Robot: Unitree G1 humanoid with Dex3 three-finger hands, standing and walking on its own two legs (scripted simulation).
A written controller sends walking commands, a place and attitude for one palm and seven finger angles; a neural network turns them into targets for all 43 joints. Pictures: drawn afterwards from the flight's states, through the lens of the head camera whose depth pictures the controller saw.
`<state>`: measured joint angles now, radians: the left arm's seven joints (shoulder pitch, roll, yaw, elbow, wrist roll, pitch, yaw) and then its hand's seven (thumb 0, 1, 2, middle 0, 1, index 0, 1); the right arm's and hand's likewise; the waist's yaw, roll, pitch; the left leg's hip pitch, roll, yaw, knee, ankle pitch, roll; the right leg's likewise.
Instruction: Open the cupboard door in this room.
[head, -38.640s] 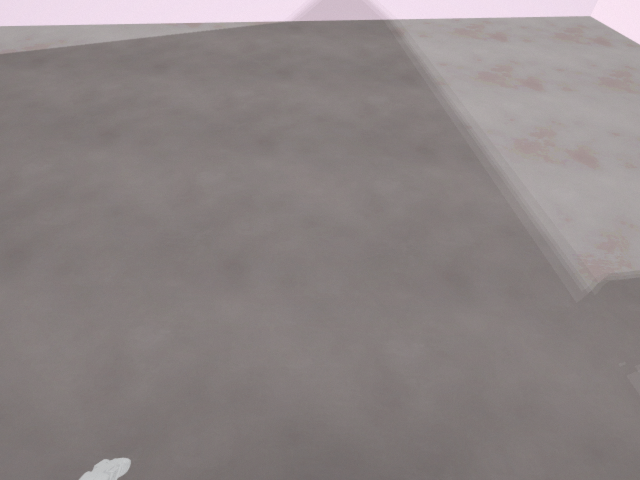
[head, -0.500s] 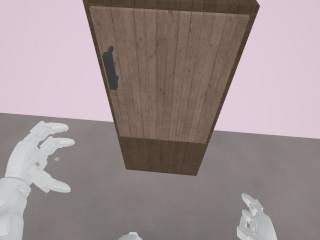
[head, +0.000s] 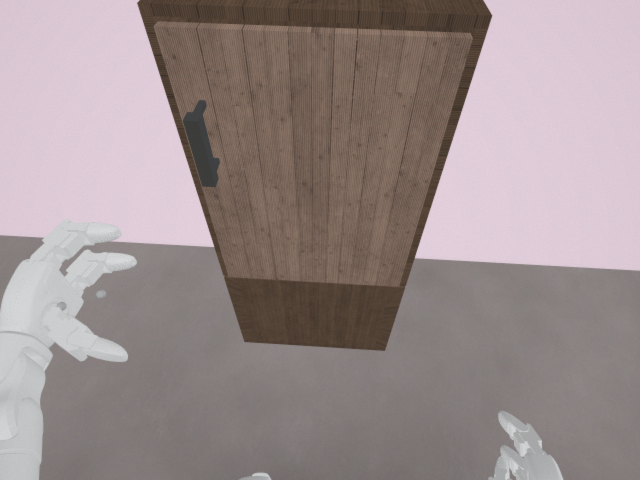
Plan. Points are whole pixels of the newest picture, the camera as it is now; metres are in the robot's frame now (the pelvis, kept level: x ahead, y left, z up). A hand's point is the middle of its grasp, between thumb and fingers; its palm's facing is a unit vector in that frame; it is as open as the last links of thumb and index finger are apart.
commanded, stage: raise the hand with hooked fingers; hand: left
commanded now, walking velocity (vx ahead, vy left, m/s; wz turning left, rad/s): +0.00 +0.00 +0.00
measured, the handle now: (205, 144) +0.58 +0.23 +0.09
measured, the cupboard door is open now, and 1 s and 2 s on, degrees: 0 0 0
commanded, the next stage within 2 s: move the hooked fingers beside the handle in 0.20 s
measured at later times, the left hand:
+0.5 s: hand (103, 277) +0.31 +0.28 +0.11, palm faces +0.05 -1.00 +0.01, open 14.0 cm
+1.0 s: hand (133, 222) +0.40 +0.28 +0.10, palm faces +0.01 -1.00 +0.01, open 14.0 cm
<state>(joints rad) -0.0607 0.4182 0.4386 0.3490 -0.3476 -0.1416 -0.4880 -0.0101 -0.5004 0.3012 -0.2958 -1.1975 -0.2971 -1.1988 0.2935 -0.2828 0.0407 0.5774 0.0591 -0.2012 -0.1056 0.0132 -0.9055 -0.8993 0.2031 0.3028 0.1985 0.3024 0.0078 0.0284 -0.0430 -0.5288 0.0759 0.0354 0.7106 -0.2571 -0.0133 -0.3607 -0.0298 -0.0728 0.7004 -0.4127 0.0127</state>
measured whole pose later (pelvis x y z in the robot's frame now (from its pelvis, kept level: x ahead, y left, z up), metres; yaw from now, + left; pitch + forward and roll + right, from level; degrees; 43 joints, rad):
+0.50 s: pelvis +0.00 -0.01 +0.00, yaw +0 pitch +4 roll -1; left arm -0.21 0.45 0.45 0.53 -0.34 -0.17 -0.51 -0.01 -0.50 0.30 -0.30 -1.20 -0.30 -1.20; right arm 0.26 -0.28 0.05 0.60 0.06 -0.17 -0.12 0.01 -0.91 -0.90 0.20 0.30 0.20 0.30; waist 0.01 0.02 -0.04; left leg -0.55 0.08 0.02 0.73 -0.26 -0.02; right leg -0.38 -0.02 -0.09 0.73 -0.43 0.00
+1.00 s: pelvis +0.00 +0.01 -0.01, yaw -1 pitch +9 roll -2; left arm -0.54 0.53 0.45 0.85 -0.25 -0.22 -0.48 -0.01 -0.50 0.30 -0.29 -1.20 -0.30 -1.20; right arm 0.35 -0.28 0.04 0.62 0.05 -0.08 -0.09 0.01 -0.91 -0.90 0.20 0.30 0.20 0.30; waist -0.05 0.01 -0.06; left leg -0.67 0.08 0.04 0.79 -0.28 0.00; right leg -0.50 -0.02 -0.06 0.77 -0.43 0.02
